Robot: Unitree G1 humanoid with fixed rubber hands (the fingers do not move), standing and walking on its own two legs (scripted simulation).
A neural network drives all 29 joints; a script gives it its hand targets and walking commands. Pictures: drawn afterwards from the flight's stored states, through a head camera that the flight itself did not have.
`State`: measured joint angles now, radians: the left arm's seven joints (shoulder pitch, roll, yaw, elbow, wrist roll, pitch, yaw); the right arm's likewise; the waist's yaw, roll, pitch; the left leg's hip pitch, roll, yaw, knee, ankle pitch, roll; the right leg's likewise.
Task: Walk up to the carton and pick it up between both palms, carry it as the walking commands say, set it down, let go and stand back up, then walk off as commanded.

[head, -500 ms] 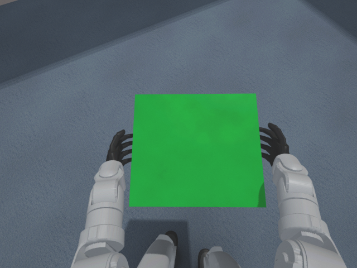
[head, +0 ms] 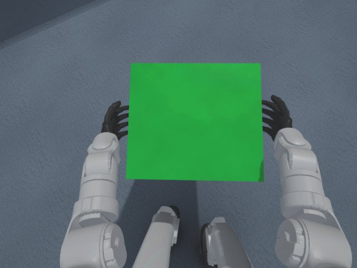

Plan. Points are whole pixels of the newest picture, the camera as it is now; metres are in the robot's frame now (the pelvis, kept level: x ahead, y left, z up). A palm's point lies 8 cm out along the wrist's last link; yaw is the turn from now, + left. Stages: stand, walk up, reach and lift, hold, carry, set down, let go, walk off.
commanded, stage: set down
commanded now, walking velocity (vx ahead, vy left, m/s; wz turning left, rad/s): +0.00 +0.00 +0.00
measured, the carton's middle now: (192, 127) +0.45 +0.03 -0.16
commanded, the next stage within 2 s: none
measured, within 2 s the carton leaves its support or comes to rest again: neither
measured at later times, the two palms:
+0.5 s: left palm (115, 138) +0.41 +0.24 -0.16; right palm (256, 129) +0.45 -0.15 -0.14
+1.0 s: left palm (125, 136) +0.44 +0.24 -0.24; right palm (247, 133) +0.47 -0.14 -0.24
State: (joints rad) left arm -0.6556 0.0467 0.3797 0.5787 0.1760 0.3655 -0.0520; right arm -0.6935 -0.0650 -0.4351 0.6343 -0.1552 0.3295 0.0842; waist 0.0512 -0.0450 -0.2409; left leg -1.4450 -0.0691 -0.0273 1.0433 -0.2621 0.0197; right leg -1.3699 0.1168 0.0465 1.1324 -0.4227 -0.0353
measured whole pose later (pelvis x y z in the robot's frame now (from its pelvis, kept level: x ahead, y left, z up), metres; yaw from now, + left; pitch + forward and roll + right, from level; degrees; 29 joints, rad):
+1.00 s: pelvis -0.04 +0.01 -0.15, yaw -3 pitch +48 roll -2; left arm -1.04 0.22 0.33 0.77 0.09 0.39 0.03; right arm -1.10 -0.16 -0.43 0.86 -0.09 0.31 -0.02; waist 0.05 -0.06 -0.19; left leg -2.09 -0.07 -0.01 1.62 -0.37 0.03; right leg -2.00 0.15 0.01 1.70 -0.55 0.00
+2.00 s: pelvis -0.05 +0.02 -0.27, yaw -6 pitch +43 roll -2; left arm -1.33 0.43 0.22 0.91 -0.10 0.31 0.04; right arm -1.46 -0.28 -0.21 1.00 0.08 0.26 -0.14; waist 0.08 -0.07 0.19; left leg -2.33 -0.02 0.04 2.03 -0.45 0.05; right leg -2.24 0.19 -0.02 2.11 -0.63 0.01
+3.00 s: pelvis -0.05 +0.01 -0.29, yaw -6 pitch +37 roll +0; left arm -1.47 0.47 0.21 1.06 -0.13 0.24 -0.01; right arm -1.60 -0.35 -0.14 1.14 0.13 0.22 -0.10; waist 0.10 -0.07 0.36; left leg -2.30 0.03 0.07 2.13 -0.48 0.07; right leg -2.23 0.15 -0.05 2.22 -0.64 -0.02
